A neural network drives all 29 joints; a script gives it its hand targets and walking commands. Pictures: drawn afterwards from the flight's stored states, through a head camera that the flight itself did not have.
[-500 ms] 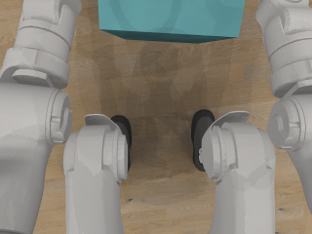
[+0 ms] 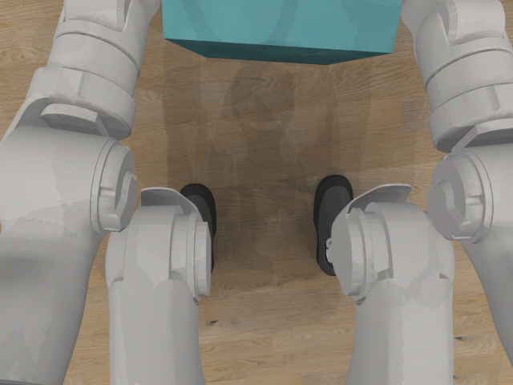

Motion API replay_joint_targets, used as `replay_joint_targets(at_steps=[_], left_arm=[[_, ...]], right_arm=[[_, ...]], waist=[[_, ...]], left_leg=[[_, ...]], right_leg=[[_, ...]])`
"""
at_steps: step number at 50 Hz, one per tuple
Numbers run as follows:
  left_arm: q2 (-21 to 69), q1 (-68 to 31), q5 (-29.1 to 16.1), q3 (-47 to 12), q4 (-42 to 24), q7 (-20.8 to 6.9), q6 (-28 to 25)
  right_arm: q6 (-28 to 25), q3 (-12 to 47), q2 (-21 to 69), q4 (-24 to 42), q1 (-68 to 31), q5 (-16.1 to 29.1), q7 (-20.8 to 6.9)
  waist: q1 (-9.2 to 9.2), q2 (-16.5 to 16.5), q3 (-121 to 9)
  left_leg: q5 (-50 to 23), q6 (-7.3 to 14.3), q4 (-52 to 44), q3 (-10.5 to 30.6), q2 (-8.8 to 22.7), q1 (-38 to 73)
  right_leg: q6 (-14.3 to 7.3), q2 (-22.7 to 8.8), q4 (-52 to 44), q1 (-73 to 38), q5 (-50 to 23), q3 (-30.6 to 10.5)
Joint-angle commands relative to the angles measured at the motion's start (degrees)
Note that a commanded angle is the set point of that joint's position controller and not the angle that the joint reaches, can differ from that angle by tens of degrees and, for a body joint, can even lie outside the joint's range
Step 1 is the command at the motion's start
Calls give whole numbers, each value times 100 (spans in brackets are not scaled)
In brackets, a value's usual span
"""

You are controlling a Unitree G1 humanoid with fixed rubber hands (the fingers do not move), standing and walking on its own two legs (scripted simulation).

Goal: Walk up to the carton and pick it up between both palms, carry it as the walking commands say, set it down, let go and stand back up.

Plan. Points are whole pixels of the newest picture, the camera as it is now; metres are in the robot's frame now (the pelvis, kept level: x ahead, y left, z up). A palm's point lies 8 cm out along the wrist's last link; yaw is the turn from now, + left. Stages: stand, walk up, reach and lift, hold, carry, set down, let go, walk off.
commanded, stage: reach and lift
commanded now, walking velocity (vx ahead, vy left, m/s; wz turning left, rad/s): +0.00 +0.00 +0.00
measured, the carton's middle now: out of the picture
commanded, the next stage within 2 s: none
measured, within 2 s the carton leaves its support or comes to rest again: leaves its support in 0.78 s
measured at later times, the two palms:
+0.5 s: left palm out of the picture +0.57 +0.13 -0.19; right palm out of the picture +0.56 -0.17 -0.19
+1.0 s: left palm out of the picture +0.58 +0.13 -0.14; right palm out of the picture +0.56 -0.16 -0.14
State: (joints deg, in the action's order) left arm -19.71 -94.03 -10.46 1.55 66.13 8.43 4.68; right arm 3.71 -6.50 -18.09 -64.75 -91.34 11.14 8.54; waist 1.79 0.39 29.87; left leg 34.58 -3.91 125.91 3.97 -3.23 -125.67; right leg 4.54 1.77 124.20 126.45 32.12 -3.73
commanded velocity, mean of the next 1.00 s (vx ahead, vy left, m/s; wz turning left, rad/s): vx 0.00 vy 0.00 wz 0.00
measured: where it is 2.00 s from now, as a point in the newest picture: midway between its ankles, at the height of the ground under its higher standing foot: (265, 244)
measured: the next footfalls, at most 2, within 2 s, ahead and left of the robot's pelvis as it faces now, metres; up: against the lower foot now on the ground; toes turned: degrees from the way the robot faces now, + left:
none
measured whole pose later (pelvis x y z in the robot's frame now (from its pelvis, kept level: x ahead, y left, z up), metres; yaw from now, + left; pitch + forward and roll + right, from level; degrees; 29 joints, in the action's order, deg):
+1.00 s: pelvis -0.01 +0.00 +0.01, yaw +0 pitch +31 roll -1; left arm -15.0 -92.0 -1.5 11.8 52.4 9.5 17.7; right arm 18.2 -15.7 -15.6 -49.8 -88.7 2.7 8.1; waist 1.5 -0.8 30.0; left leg 34.2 -4.3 125.0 4.1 -5.2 -122.1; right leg 6.1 3.6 123.5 122.5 32.4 -5.2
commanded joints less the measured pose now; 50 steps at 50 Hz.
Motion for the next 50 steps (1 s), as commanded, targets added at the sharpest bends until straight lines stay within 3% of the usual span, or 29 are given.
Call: replay_joint_targets(at_steps=[1, 3, 4, 5, 6, 7, 8, 9, 11, 12, 14, 19, 20, 21, 23, 26, 27, 29, 30, 32, 33, 34, 35, 38, 39, 40, 43, 47, 50], left_arm=[[1203, -2054, 59, -292, -653, -416, -67], [2323, -2378, 147, -488, -834, -730, 14], [2897, -2503, 255, -410, -920, -895, 43], [3505, -2836, 157, -579, -1140, -1078, 83], [4294, -2608, 345, -526, -736, -1293, 219], [4680, -2805, 366, -555, -1075, -1443, 234], [4929, -2676, 367, -547, -940, -1546, 312], [5120, -2648, 425, -502, -1007, -1648, 367], [5290, -2561, 413, -538, -1085, -1749, 446], [5429, -2687, 401, -493, -1251, -1781, 467], [5499, -2569, 355, -501, -1345, -1802, 475], [5559, -2293, 380, -600, -1519, -1831, 506], [5740, -2333, 307, -672, -1592, -1826, 497], [5744, -2333, 352, -675, -1555, -1838, 537], [5791, -2189, 414, -710, -1606, -1777, 509], [5866, -2255, 329, -707, -1715, -1740, 515], [5852, -2262, 351, -723, -1724, -1718, 520], [5938, -2577, 196, -952, -2046, -1650, 519], [5792, -2804, 176, -1034, -2223, -1644, 518], [5799, -3055, 88, -1166, -2568, -1604, 556], [5695, -3324, 7, -1233, -2634, -1564, 576], [5658, -3517, -60, -1294, -2686, -1572, 613], [5829, -3257, 173, -1094, -1853, -1613, 786], [6074, -3608, -102, -1291, -2757, -1624, 716], [6109, -3677, -90, -1194, -2835, -1636, 733], [6035, -3955, -224, -1367, -3187, -1594, 755], [6043, -3849, -39, -1240, -2912, -1565, 865], [6375, -3637, 123, -1001, -2385, -1677, 1090], [6342, -3689, 197, -990, -2548, -1714, 1144]], right_arm=[[-37, 403, 1138, 739, -2377, 63, -460], [-1, 420, 2071, 934, -2586, -115, -728], [64, 560, 2819, 1052, -2767, -204, -900], [140, 639, 3374, 1195, -2958, -313, -1075], [240, 792, 4075, 1262, -3263, -302, -1296], [346, 874, 4687, 1233, -3122, -365, -1465], [388, 822, 4770, 1354, -3264, -364, -1571], [437, 863, 4993, 1406, -3248, -369, -1691], [533, 916, 5218, 1584, -3080, -401, -1806], [548, 923, 5274, 1671, -3120, -387, -1863], [637, 891, 5454, 1579, -2888, -422, -1897], [652, 952, 5596, 1707, -2585, -257, -1984], [626, 984, 5564, 1770, -2552, -297, -1953], [620, 1024, 5532, 1908, -2734, -253, -1957], [610, 1041, 5613, 1786, -2572, -199, -1963], [623, 1090, 5520, 2006, -2702, -235, -1899], [607, 1229, 5583, 2084, -2848, -122, -1898], [605, 1313, 5589, 2397, -3014, -61, -1856], [611, 1407, 5620, 2446, -3105, 41, -1834], [654, 1545, 5623, 2710, -3399, 202, -1784], [720, 1541, 5569, 2707, -3621, 128, -1759], [793, 1602, 5672, 2710, -3675, 239, -1749], [910, 1365, 5520, 1751, -3522, 77, -1779], [870, 1553, 5748, 3029, -4002, 141, -1774], [860, 1588, 5867, 3309, -4315, 209, -1712], [900, 1722, 5948, 3506, -4379, 341, -1690], [1062, 1627, 6068, 2820, -4024, 224, -1694], [1173, 1454, 5943, 2894, -4229, -59, -1724], [1259, 1407, 6113, 3034, -4297, -147, -1781]], waist=[[-70, -391, -8279], [185, -533, -8101], [56, -328, -7992], [302, -98, -8083], [207, -231, -7781], [128, -87, -7591], [203, -312, -7594], [102, -242, -7393], [239, -236, -7467], [69, -261, -7373], [247, -39, -7301], [93, -349, -7531], [263, -305, -7682], [84, -410, -7612], [105, -440, -7771], [301, -147, -8045], [34, -250, -8242], [265, -170, -8985], [79, -274, -9245], [48, -339, -10224], [232, -98, -10456], [40, -269, -10835], [173, -442, -9776], [281, -267, -10982], [116, -242, -11255], [252, -104, -11803], [13, -128, -11263], [212, -172, -11092], [97, -129, -11221]], left_leg=[[-2113, 96, -943, -828, -174, 3781], [-1977, 93, -911, -851, -238, 3655], [-2009, 105, -847, -897, -322, 3432], [-2047, 106, -812, -882, -344, 3403], [-1912, 162, -809, -901, -376, 3283], [-1848, 172, -848, -943, -426, 3045], [-1806, 210, -797, -978, -432, 3151], [-1831, 251, -803, -943, -471, 3095], [-1959, 259, -727, -924, -459, 3103], [-1966, 249, -710, -960, -489, 2937], [-1984, 285, -707, -937, -482, 2797], [-2471, 299, -641, -949, -474, 2951], [-2516, 292, -572, -963, -490, 2888], [-2569, 293, -694, -946, -496, 2800], [-2738, 305, -656, -944, -505, 2960], [-2683, 335, -683, -876, -509, 3116], [-2804, 318, -647, -928, -479, 3146], [-3004, 345, -632, -875, -448, 3462], [-2983, 306, -670, -916, -455, 3660], [-2941, 325, -636, -961, -457, 4170], [-2887, 339, -639, -884, -438, 4349], [-2824, 329, -661, -942, -405, 4638], [-1977, 297, -906, -966, -313, 4226], [-2807, 271, -727, -1054, -426, 4736], [-2913, 302, -748, -1092, -485, 4646], [-3077, 315, -757, -1105, -502, 4808], [-2516, 280, -919, -1209, -485, 4344], [-2144, 300, -1083, -1151, -461, 4477], [-2047, 295, -1198, -1161, -481, 4457]], right_leg=[[-145, 273, -786, -3908, -2134, 800], [-205, 344, -779, -3795, -2049, 846], [-214, 364, -774, -3763, -2064, 800], [-206, 381, -736, -3889, -2132, 895], [-208, 411, -694, -3667, -1921, 911], [-217, 445, -688, -3588, -1898, 947], [-239, 450, -685, -3479, -1744, 963], [-250, 461, -630, -3291, -1711, 967], [-251, 431, -554, -3411, -1917, 1003], [-278, 465, -566, -3265, -1862, 954], [-235, 453, -559, -3301, -1970, 1024], [-260, 441, -486, -3030, -2405, 970], [-278, 466, -473, -3103, -2517, 998], [-274, 462, -509, -3104, -2535, 981], [-277, 472, -490, -3021, -2628, 970], [-230, 467, -534, -3140, -2540, 1056], [-237, 451, -470, -3277, -2735, 972], [-219, 462, -480, -3545, -2979, 991], [-203, 448, -514, -3594, -2891, 1001], [-219, 486, -574, -3889, -2750, 990], [-191, 451, -559, -4105, -2708, 1078], [-213, 454, -569, -4170, -2573, 1038], [-243, 398, -673, -3684, -1762, 1151], [-241, 467, -669, -4471, -2667, 1157], [-217, 492, -696, -4755, -2831, 1133], [-177, 469, -651, -5009, -3079, 1193], [-198, 495, -817, -4772, -2500, 1135], [-209, 470, -977, -4619, -2040, 1244], [-233, 494, -1067, -4676, -2027, 1246]])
